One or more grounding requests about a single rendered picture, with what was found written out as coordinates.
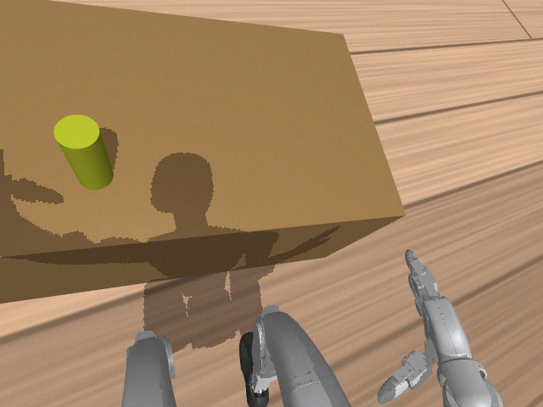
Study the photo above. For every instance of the right robot arm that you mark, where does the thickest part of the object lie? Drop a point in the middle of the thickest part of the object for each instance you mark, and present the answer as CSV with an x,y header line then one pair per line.
x,y
464,385

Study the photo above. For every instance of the right robot foot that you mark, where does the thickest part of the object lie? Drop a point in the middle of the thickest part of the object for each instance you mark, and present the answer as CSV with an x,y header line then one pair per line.
x,y
246,362

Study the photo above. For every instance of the can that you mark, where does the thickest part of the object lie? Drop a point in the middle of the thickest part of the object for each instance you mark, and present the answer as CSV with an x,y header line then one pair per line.
x,y
82,144

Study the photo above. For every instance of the right robot hand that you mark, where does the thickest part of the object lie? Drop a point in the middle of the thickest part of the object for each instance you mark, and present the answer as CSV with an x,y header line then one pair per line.
x,y
446,339

